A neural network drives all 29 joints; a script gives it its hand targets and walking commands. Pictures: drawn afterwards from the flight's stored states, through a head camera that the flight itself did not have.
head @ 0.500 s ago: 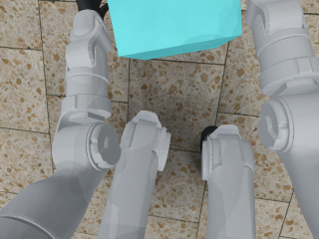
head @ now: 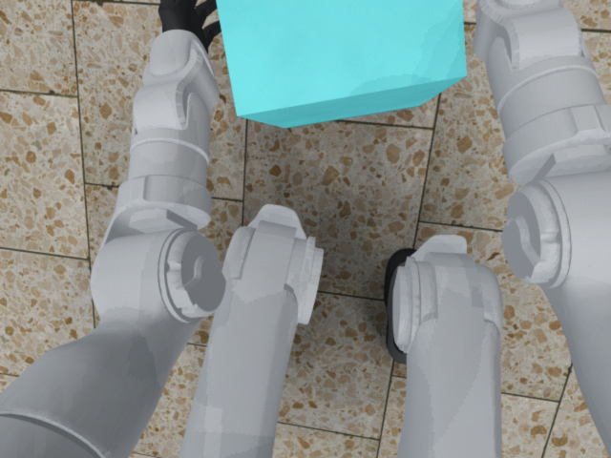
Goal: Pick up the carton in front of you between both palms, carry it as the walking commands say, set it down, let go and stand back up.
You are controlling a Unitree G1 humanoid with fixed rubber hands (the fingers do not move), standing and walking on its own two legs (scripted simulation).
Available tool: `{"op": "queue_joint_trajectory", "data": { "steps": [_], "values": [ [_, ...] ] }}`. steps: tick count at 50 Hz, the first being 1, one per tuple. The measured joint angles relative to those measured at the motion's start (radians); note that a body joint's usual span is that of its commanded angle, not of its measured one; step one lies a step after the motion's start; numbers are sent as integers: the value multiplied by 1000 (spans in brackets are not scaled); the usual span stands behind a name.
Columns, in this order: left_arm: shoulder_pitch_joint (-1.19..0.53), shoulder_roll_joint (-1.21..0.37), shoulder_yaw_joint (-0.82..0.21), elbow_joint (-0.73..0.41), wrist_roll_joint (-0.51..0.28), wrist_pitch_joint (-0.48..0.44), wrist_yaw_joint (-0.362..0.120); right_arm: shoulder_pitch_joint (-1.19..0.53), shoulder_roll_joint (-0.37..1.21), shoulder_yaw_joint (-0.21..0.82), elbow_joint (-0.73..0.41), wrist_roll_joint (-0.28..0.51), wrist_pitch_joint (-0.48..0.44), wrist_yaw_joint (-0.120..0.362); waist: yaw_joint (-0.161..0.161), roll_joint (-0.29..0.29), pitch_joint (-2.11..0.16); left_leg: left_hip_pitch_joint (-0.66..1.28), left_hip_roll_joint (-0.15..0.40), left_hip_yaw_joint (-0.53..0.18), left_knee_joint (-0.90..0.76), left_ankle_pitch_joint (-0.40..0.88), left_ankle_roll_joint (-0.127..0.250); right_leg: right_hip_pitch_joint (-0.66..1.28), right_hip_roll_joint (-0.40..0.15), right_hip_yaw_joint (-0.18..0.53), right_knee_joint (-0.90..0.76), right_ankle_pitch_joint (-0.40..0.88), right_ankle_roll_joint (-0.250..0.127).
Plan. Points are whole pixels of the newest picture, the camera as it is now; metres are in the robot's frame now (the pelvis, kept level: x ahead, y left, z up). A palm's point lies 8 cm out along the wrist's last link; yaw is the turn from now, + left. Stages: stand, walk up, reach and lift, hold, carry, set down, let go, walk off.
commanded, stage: set down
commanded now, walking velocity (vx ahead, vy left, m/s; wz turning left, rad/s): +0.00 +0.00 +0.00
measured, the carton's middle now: (338, 23) +0.53 +0.06 -0.25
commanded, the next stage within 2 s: let go in 1.92 s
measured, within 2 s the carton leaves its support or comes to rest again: neither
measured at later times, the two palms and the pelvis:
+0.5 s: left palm (184, 31) +0.49 +0.21 -0.17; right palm out of the picture +0.57 -0.09 -0.17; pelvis -0.01 -0.01 -0.01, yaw +1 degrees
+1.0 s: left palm (146, 23) +0.50 +0.25 -0.17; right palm out of the picture +0.59 -0.12 -0.17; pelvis -0.01 +0.00 -0.01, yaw +2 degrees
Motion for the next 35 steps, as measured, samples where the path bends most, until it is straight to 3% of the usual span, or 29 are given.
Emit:
{"op": "queue_joint_trajectory", "data": {
  "steps": [25,32,35],
  "values": [
    [-77,40,78,94,86,-25,-124,-65,-13,-104,48,-111,-8,103,2,11,55,11,14,7,21,10,-7,-2,-32,-20,34,11,-35],
    [-110,56,79,159,82,-70,-111,-68,-32,-81,42,-101,-33,104,5,22,91,23,18,11,30,7,-9,10,-41,-21,45,7,-36],
    [-118,85,26,225,28,-114,-67,-55,-64,-26,44,-42,-56,70,6,30,116,26,24,18,32,7,-3,15,-48,-19,47,3,-34]
  ]
}}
